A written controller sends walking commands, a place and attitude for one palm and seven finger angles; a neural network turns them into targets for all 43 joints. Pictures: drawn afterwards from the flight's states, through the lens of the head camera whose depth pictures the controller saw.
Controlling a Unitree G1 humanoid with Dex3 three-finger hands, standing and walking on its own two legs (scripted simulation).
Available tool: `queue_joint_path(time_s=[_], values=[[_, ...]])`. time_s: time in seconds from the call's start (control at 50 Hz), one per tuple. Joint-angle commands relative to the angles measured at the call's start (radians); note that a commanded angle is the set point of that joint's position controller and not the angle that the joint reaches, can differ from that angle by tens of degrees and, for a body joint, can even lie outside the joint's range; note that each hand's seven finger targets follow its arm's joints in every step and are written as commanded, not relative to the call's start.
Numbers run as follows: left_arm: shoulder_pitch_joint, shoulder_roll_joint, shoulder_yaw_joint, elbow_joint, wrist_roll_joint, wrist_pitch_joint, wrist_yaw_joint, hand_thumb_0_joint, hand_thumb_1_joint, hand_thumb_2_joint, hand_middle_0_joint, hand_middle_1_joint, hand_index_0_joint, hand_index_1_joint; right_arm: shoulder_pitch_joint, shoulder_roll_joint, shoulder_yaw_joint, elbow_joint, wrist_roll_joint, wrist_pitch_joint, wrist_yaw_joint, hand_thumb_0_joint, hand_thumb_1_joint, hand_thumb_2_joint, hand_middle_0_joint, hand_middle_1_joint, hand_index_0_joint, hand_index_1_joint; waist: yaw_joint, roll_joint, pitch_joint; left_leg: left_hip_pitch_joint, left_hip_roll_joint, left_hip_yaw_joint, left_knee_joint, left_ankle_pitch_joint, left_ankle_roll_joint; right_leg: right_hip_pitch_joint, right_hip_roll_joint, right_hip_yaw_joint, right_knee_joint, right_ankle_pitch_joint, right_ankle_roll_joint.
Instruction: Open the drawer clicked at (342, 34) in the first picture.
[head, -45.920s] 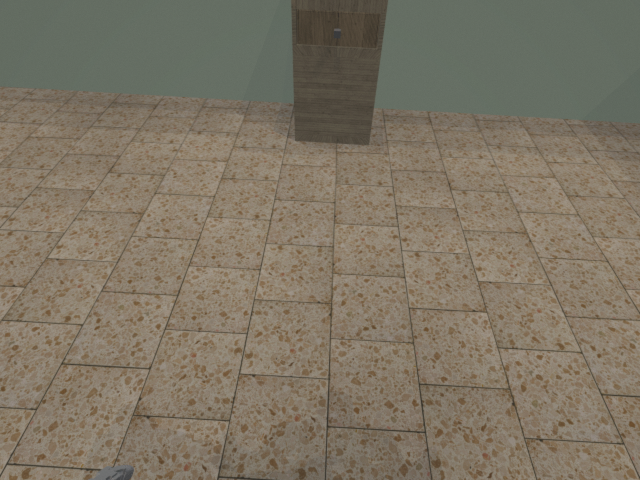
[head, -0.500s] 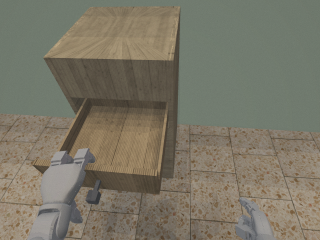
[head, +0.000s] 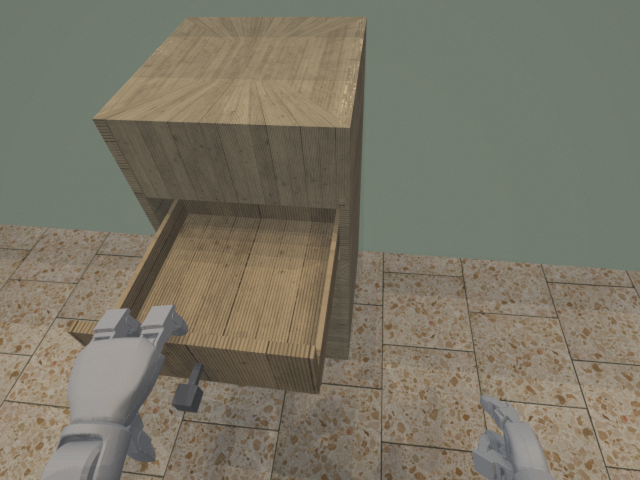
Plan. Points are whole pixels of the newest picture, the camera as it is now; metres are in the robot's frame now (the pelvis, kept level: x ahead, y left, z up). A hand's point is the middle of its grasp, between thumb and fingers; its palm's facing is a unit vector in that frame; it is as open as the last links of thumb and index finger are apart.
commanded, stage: draw the hand back to the body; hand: left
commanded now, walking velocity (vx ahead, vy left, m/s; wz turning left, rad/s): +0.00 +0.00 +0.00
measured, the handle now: (191, 386) +0.26 +0.26 -0.13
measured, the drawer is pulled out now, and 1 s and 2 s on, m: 0.30 0.30 0.30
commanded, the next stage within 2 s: step back with the hand held close in 1.46 s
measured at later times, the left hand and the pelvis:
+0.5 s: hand (102, 381) +0.19 +0.26 +0.09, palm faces +0.09 -0.22 -0.97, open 13.8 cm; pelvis +0.00 +0.00 +0.01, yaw +1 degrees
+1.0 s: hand (79, 343) +0.19 +0.24 +0.17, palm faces +0.38 -0.83 -0.41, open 10.9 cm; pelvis +0.01 +0.00 +0.03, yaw +1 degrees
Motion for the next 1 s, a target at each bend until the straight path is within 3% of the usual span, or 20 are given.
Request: queue_joint_path(time_s=[0.0,0.08,0.16,0.28,0.32,0.36,0.38,0.44,0.46,0.48,0.5,0.52,0.54,0.56,0.62,0.66,0.68,0.84,0.88,0.98], values=[[-0.072,0.195,0.165,-0.246,-0.015,-0.004,0.065,0.000,-0.500,0.300,-0.300,-1.200,-0.300,-1.200,-0.130,-0.093,-0.032,-0.160,0.009,-0.045,-0.008,0.000,-0.900,-0.900,0.200,0.300,0.200,0.300,0.000,0.005,-0.182,0.046,-0.047,0.025,-0.093,0.331,0.023,0.157,0.034,-0.017,-0.095,0.250,-0.035],[-0.036,0.173,0.143,-0.229,-0.038,0.044,0.035,0.000,-0.500,0.300,-0.300,-1.200,-0.300,-1.200,-0.150,-0.099,-0.022,-0.171,0.020,-0.039,-0.003,0.000,-0.900,-0.900,0.200,0.300,0.200,0.300,0.004,-0.048,-0.146,0.037,-0.045,0.027,-0.118,0.303,0.027,0.178,0.029,-0.018,-0.114,0.239,-0.026],[-0.087,0.212,0.147,-0.241,-0.063,0.075,-0.027,0.000,-0.500,0.300,-0.300,-1.200,-0.300,-1.200,-0.169,-0.110,-0.014,-0.179,0.027,-0.035,-0.015,0.000,-0.900,-0.900,0.200,0.300,0.200,0.300,-0.001,-0.078,-0.100,0.045,-0.045,0.027,-0.151,0.255,0.034,0.195,0.027,-0.016,-0.154,0.189,-0.020],[-0.075,0.251,0.177,-0.326,-0.072,0.023,-0.073,0.000,-0.500,0.300,-0.300,-1.200,-0.300,-1.200,-0.155,-0.104,-0.003,-0.189,0.015,-0.045,-0.022,0.000,-0.900,-0.900,0.200,0.300,0.200,0.300,0.018,-0.014,-0.139,0.098,-0.045,0.027,-0.165,0.278,0.038,0.231,0.018,-0.022,-0.170,0.184,-0.018],[-0.036,0.265,0.205,-0.326,-0.078,0.009,-0.074,0.000,-0.500,0.300,-0.300,-1.200,-0.300,-1.200,-0.153,-0.106,-0.006,-0.184,0.016,-0.044,-0.022,0.000,-0.900,-0.900,0.200,0.300,0.200,0.300,0.023,-0.028,-0.119,0.093,-0.044,0.024,-0.169,0.301,0.034,0.238,0.021,-0.026,-0.174,0.214,-0.019],[-0.021,0.286,0.235,-0.349,-0.080,0.004,-0.068,0.000,-0.500,0.300,-0.300,-1.200,-0.300,-1.200,-0.158,-0.111,-0.006,-0.187,0.018,-0.040,-0.019,0.000,-0.900,-0.900,0.200,0.300,0.200,0.300,0.027,0.020,-0.109,0.098,-0.039,0.022,-0.179,0.318,0.025,0.244,0.024,-0.016,-0.184,0.220,-0.025],[-0.021,0.260,0.215,-0.355,-0.080,0.002,-0.065,0.000,-0.500,0.300,-0.300,-1.200,-0.300,-1.200,-0.153,-0.103,0.001,-0.191,0.018,-0.041,-0.014,0.000,-0.900,-0.900,0.200,0.300,0.200,0.300,0.021,0.006,-0.098,0.097,-0.039,0.025,-0.175,0.311,0.028,0.230,0.019,-0.027,-0.181,0.206,-0.021],[-0.024,0.276,0.237,-0.356,-0.094,0.002,-0.067,0.000,-0.500,0.300,-0.300,-1.200,-0.300,-1.200,-0.155,-0.109,-0.007,-0.184,0.023,-0.040,-0.014,0.000,-0.900,-0.900,0.200,0.300,0.200,0.300,0.020,0.008,-0.084,0.104,-0.038,0.024,-0.194,0.293,0.026,0.237,0.022,-0.025,-0.198,0.195,-0.021],[-0.101,-0.029,0.217,-0.389,-0.810,-0.005,-0.118,0.000,-0.465,0.315,-0.298,-1.178,-0.298,-1.178,-0.060,-0.066,-0.008,-0.230,0.052,-0.106,-0.037,0.000,-0.900,-0.900,0.200,0.300,0.200,0.300,-0.069,-0.052,-0.042,0.245,0.000,0.007,-0.217,0.264,0.049,0.296,0.039,-0.064,-0.224,0.173,-0.021],[0.001,0.026,0.232,-0.305,-0.874,-0.016,-0.136,0.000,-0.430,0.330,-0.295,-1.155,-0.295,-1.155,-0.066,-0.083,0.007,-0.214,0.049,-0.153,-0.055,0.000,-0.900,-0.900,0.200,0.300,0.200,0.300,-0.051,-0.079,-0.021,0.236,0.004,0.014,-0.237,0.234,0.045,0.315,0.041,-0.066,-0.223,0.149,-0.011],[-0.035,0.038,0.231,-0.375,-0.895,-0.030,-0.149,0.000,-0.395,0.345,-0.292,-1.133,-0.292,-1.133,-0.084,-0.082,0.009,-0.217,0.052,-0.168,-0.063,0.000,-0.900,-0.900,0.200,0.300,0.200,0.300,-0.050,-0.055,-0.010,0.225,0.002,0.012,-0.248,0.217,0.045,0.319,0.033,-0.061,-0.231,0.136,-0.011],[-0.022,0.090,0.301,-0.419,-0.949,-0.056,-0.148,0.000,-0.360,0.360,-0.290,-1.110,-0.290,-1.110,-0.073,-0.085,0.018,-0.220,0.046,-0.178,-0.083,0.000,-0.900,-0.900,0.200,0.300,0.200,0.300,-0.033,-0.102,-0.039,0.231,-0.001,0.015,-0.266,0.250,0.043,0.357,0.027,-0.070,-0.253,0.159,-0.004],[-0.069,0.088,0.293,-0.484,-0.972,-0.078,-0.151,0.000,-0.325,0.375,-0.287,-1.087,-0.287,-1.087,-0.082,-0.083,0.025,-0.219,0.044,-0.197,-0.093,0.000,-0.900,-0.900,0.200,0.300,0.200,0.300,-0.037,-0.083,-0.055,0.245,-0.003,0.017,-0.275,0.273,0.041,0.371,0.015,-0.065,-0.263,0.175,-0.001],[-0.064,0.116,0.330,-0.476,-0.985,-0.088,-0.147,0.000,-0.290,0.390,-0.285,-1.065,-0.285,-1.065,-0.083,-0.083,0.030,-0.208,0.040,-0.216,-0.099,0.000,-0.900,-0.900,0.200,0.300,0.200,0.300,-0.031,-0.054,-0.035,0.246,-0.006,0.020,-0.284,0.268,0.035,0.367,0.014,-0.063,-0.277,0.162,-0.001],[-0.014,0.055,0.300,-0.490,-1.013,-0.105,-0.154,0.000,-0.185,0.435,-0.277,-0.997,-0.277,-0.997,-0.058,-0.072,0.038,-0.185,0.034,-0.260,-0.099,0.000,-0.900,-0.900,0.200,0.300,0.200,0.300,-0.031,0.040,0.033,0.238,-0.010,0.027,-0.315,0.313,0.022,0.376,0.009,-0.072,-0.298,0.203,-0.007],[-0.008,0.090,0.338,-0.503,-1.017,-0.114,-0.158,0.000,-0.115,0.465,-0.273,-0.952,-0.273,-0.952,-0.056,-0.077,0.034,-0.167,0.030,-0.279,-0.090,0.000,-0.900,-0.900,0.200,0.300,0.200,0.300,-0.026,0.069,0.076,0.226,-0.013,0.023,-0.330,0.320,0.015,0.377,0.011,-0.068,-0.327,0.208,-0.013],[0.016,0.060,0.323,-0.487,-1.024,-0.118,-0.164,0.000,-0.080,0.480,-0.270,-0.930,-0.270,-0.930,-0.049,-0.071,0.036,-0.164,0.030,-0.283,-0.086,0.000,-0.900,-0.900,0.200,0.300,0.200,0.300,-0.030,0.055,0.096,0.218,-0.011,0.025,-0.340,0.310,0.013,0.379,0.012,-0.072,-0.331,0.200,-0.011],[0.072,0.064,0.370,-0.542,-1.043,-0.153,-0.194,0.000,0.200,0.600,-0.250,-0.750,-0.250,-0.750,-0.043,-0.076,0.013,-0.157,0.030,-0.298,-0.062,0.000,-0.900,-0.900,0.200,0.300,0.200,0.300,-0.023,-0.014,0.006,0.254,-0.006,0.036,-0.349,0.412,0.015,0.447,0.015,-0.065,-0.334,0.306,-0.005],[0.100,0.053,0.377,-0.514,-1.046,-0.155,-0.195,0.000,0.270,0.630,-0.245,-0.705,-0.245,-0.705,-0.045,-0.074,0.009,-0.145,0.029,-0.300,-0.063,0.000,-0.900,-0.900,0.200,0.300,0.200,0.300,-0.026,-0.033,0.019,0.257,-0.006,0.043,-0.350,0.409,0.016,0.439,0.019,-0.067,-0.349,0.309,-0.001],[0.094,0.073,0.402,-0.554,-1.043,-0.166,-0.190,0.000,0.445,0.705,-0.232,-0.592,-0.232,-0.592,-0.047,-0.075,0.004,-0.137,0.030,-0.305,-0.066,0.000,-0.900,-0.900,0.200,0.300,0.200,0.300,-0.025,0.007,0.003,0.273,-0.012,0.046,-0.353,0.407,0.017,0.440,0.018,-0.065,-0.360,0.306,-0.002]])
